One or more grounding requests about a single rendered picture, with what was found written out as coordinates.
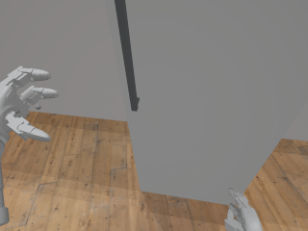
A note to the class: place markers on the robot left forearm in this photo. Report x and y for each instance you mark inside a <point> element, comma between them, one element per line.
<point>4,211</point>

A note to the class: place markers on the right robot hand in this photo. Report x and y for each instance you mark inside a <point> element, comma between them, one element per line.
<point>247,218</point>

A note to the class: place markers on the fridge door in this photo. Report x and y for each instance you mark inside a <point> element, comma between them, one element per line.
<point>220,82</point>

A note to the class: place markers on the left robot hand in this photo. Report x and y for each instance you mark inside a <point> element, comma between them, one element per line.
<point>9,101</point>

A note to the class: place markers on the handle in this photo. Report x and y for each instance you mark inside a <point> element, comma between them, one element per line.
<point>123,27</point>

